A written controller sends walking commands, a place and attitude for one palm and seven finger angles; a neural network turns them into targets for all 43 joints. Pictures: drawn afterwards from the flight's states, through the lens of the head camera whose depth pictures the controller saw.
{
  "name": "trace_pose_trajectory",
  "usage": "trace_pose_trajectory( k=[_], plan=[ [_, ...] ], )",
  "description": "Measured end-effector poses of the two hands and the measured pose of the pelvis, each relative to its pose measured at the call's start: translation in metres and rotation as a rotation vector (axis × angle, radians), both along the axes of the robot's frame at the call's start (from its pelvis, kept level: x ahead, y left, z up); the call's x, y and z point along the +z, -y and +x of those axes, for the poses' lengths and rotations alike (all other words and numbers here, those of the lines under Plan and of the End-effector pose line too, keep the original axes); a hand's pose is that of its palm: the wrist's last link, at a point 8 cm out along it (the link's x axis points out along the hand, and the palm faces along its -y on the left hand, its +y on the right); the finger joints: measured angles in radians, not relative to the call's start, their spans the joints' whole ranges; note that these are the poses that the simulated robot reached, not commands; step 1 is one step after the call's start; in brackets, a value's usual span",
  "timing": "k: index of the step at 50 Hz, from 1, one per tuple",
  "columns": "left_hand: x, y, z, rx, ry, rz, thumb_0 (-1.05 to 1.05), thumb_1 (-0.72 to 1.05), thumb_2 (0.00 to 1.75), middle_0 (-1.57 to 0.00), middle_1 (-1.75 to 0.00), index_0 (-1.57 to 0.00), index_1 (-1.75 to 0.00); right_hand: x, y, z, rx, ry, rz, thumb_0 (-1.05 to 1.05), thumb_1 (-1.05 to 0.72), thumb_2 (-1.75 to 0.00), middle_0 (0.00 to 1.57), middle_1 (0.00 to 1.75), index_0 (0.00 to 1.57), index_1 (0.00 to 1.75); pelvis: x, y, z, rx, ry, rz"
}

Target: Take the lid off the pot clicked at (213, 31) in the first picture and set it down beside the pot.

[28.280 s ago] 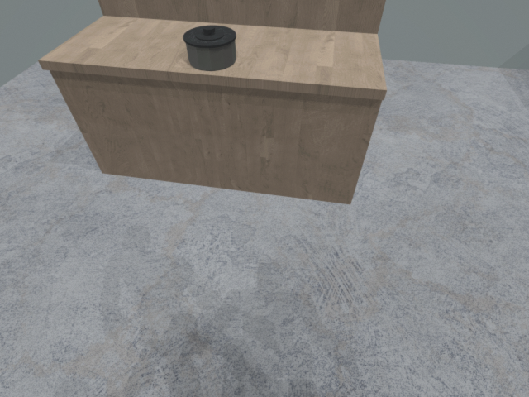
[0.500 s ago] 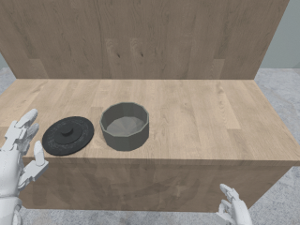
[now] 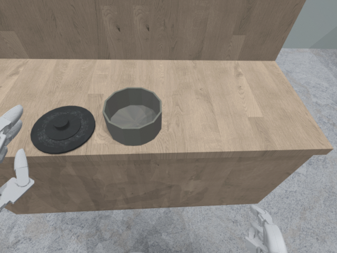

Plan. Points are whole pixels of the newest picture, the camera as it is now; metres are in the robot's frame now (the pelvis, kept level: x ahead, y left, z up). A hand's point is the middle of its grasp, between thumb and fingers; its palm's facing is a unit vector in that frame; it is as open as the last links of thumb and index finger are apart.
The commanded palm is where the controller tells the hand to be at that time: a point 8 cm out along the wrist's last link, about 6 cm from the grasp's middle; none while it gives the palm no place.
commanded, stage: step back with the hand held close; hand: left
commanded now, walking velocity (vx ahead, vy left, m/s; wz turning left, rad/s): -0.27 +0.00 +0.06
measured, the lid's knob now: (61, 123) +0.48 +0.39 -0.06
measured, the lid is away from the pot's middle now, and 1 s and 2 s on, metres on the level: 0.24 0.24 0.24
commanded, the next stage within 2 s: stop stepping back and stand still in 1.06 s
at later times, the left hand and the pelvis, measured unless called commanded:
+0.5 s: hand (24, 218) +0.14 +0.22 +0.17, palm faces +0.33 -0.84 -0.44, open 7.4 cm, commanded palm +0.07 +0.27 +0.19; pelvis -0.05 -0.01 -0.01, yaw +1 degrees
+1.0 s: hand out of the picture +0.07 +0.20 +0.18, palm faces +0.27 -0.87 -0.41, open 7.4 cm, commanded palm +0.00 +0.26 +0.19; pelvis -0.13 -0.01 -0.01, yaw -1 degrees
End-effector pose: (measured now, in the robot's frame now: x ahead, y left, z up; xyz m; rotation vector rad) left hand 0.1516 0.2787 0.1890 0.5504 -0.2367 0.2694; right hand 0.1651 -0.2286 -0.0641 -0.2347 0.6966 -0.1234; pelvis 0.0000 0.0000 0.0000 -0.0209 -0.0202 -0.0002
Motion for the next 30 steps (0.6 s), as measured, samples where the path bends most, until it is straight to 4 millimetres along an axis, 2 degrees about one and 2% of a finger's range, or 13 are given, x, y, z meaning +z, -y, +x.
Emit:
trace_pose_trajectory(
  k=[8, 17, 26, 30],
  plan=[
    [-0.007, 0.006, -0.023, 0.005, 0.041, -0.051, 0.01, 0.89, 0.90, -0.22, -0.31, -0.21, -0.30, -0.004, -0.003, -0.021, 0.002, 0.008, 0.004, 0.01, -0.90, -0.90, 0.20, 0.30, 0.20, 0.30, -0.005, 0.001, -0.019, 0.018, -0.013, -0.020],
    [-0.002, -0.003, -0.038, 0.021, 0.070, 0.009, 0.01, 0.88, 0.90, -0.22, -0.31, -0.21, -0.30, 0.000, 0.001, -0.037, -0.006, 0.044, -0.021, 0.01, -0.90, -0.90, 0.20, 0.30, 0.20, 0.30, -0.008, 0.001, -0.034, 0.015, -0.017, -0.014],
    [-0.003, 0.020, -0.053, -0.037, 0.084, -0.020, 0.01, 0.89, 0.90, -0.21, -0.31, -0.21, -0.30, 0.000, 0.009, -0.049, 0.018, 0.045, -0.008, 0.01, -0.90, -0.90, 0.20, 0.30, 0.20, 0.30, -0.007, 0.013, -0.055, 0.016, -0.016, -0.023],
    [-0.004, 0.021, -0.062, -0.052, 0.103, -0.032, 0.01, 0.88, 0.90, -0.22, -0.31, -0.21, -0.30, 0.002, 0.017, -0.061, 0.003, 0.023, -0.035, 0.01, -0.90, -0.90, 0.20, 0.30, 0.20, 0.30, -0.008, 0.012, -0.062, 0.030, -0.020, -0.021]
  ],
)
